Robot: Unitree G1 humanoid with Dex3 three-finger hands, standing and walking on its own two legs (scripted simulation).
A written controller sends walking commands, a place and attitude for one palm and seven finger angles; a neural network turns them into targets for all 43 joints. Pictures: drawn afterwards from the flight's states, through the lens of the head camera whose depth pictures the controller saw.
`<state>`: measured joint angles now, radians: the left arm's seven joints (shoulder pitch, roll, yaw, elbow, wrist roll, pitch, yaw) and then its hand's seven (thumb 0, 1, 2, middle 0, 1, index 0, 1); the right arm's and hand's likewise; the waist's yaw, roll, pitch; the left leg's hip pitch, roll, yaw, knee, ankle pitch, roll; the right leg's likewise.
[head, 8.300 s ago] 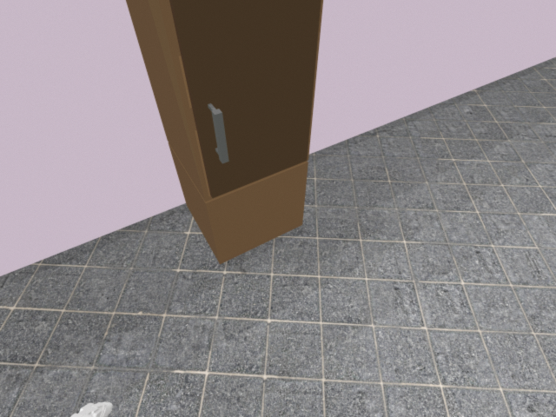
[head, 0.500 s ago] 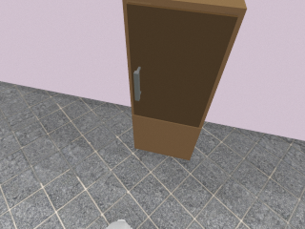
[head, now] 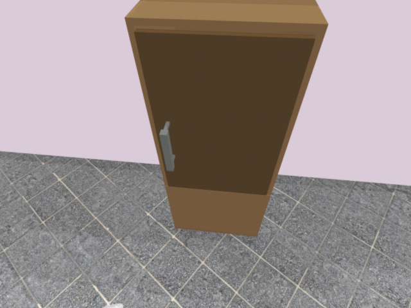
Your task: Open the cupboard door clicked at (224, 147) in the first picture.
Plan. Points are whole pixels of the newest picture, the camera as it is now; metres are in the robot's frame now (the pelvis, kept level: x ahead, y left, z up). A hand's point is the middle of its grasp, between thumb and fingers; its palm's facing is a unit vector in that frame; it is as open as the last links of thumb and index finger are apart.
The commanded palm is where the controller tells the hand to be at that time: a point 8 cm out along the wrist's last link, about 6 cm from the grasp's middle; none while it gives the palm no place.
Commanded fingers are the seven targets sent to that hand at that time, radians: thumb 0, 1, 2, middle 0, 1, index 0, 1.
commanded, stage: come to a stop and stand still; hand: left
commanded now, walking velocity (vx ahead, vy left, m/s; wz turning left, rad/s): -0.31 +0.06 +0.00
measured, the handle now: (169, 147) +0.57 +0.13 -0.08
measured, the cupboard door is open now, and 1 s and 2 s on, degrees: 0 0 0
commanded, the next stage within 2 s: look again from close up in 1.42 s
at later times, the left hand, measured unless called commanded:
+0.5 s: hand out of the picture -0.01 +0.24 -0.17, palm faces +0.08 -0.97 -0.22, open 7.3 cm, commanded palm none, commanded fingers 0.00 0.90 0.90 -0.20 -0.30 -0.20 -0.30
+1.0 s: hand out of the picture -0.07 +0.16 -0.16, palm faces +0.03 -0.99 -0.15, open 7.3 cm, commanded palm none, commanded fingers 0.00 0.90 0.90 -0.20 -0.30 -0.20 -0.30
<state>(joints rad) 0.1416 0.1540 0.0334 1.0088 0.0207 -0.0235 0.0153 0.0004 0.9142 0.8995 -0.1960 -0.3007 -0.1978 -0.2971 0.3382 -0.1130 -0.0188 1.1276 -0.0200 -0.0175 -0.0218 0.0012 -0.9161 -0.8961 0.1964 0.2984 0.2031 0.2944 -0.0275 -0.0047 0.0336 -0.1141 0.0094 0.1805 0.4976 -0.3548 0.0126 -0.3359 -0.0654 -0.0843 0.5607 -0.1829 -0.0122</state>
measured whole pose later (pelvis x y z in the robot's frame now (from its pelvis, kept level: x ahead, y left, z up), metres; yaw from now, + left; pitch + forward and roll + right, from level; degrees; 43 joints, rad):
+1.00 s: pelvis -0.05 +0.01 +0.01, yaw +0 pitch -1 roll +1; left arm 0.31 0.11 -0.01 1.14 0.01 0.00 0.03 0.01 0.92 0.90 -0.20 -0.30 -0.20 -0.30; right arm 0.32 -0.12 0.00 1.17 -0.01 0.02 -0.03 0.00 -0.92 -0.90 0.19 0.30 0.20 0.29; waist -0.01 -0.01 0.02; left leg -0.19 0.03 0.08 0.39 -0.17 0.00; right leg -0.13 0.01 -0.04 0.42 -0.27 -0.03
